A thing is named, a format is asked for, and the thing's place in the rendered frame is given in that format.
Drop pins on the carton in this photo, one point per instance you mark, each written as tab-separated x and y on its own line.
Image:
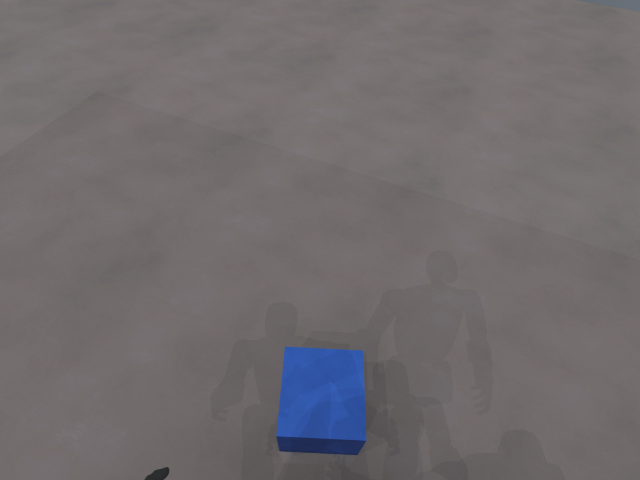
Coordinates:
322	401

